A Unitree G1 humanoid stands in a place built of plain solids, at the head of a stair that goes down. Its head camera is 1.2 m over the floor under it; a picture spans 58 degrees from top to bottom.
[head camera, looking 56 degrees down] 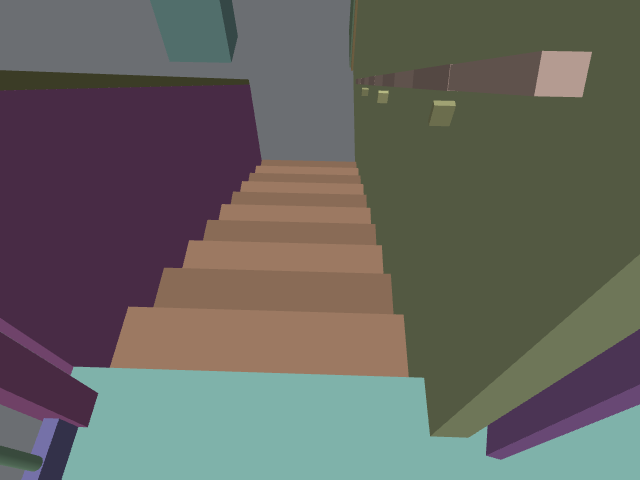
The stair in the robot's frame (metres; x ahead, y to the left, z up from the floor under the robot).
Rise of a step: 0.20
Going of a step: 0.28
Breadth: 0.98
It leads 2 degrees to the right of straight ahead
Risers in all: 11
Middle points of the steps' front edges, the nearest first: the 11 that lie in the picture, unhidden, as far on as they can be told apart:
0.37 0.20 0.00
0.65 0.19 -0.20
0.93 0.18 -0.40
1.20 0.18 -0.61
1.48 0.17 -0.81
1.76 0.16 -1.01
2.04 0.15 -1.22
2.32 0.14 -1.42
2.60 0.13 -1.62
2.88 0.12 -1.83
3.16 0.11 -2.03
